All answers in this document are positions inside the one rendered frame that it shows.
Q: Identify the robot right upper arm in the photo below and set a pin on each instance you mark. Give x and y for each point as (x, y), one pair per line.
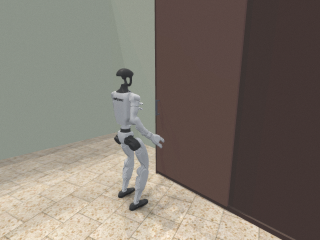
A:
(134, 106)

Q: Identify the humanoid robot head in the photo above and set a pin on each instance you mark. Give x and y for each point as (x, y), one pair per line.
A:
(124, 73)

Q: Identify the right robot forearm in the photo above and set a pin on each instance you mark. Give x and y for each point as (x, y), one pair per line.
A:
(144, 132)

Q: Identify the left robot hand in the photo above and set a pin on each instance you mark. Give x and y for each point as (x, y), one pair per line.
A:
(140, 108)

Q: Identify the right robot hand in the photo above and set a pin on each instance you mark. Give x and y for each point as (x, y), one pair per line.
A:
(156, 139)

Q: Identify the robot torso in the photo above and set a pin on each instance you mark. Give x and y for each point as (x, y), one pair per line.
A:
(122, 108)

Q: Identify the robot left upper arm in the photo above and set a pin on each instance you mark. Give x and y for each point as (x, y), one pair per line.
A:
(112, 95)

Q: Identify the handle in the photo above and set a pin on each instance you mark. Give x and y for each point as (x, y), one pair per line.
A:
(156, 108)

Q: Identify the wardrobe door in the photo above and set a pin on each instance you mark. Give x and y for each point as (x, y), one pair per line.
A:
(275, 173)
(199, 49)

